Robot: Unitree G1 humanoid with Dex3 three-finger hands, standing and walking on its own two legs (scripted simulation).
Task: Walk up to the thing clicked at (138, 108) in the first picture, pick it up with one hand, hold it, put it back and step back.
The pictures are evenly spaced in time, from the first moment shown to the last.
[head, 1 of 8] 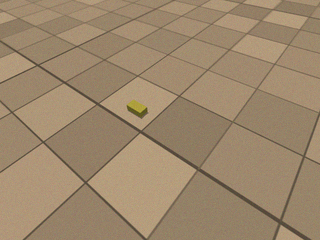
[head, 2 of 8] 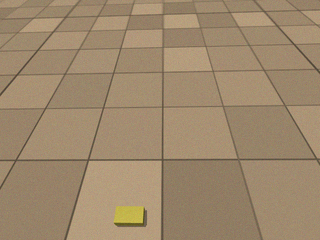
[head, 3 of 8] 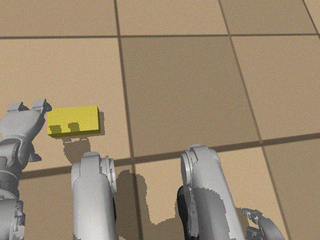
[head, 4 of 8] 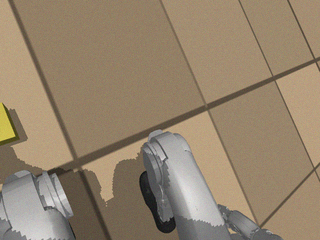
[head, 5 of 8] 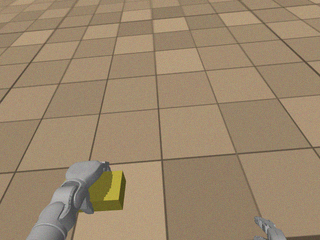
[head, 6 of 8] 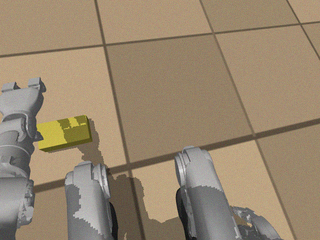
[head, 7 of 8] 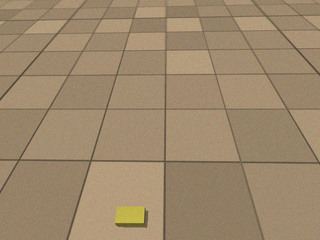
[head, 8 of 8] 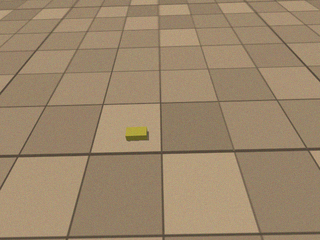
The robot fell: no
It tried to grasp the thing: yes
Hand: left
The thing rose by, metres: 0.68
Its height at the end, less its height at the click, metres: +0.00
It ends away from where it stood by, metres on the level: 0.01
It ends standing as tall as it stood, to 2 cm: yes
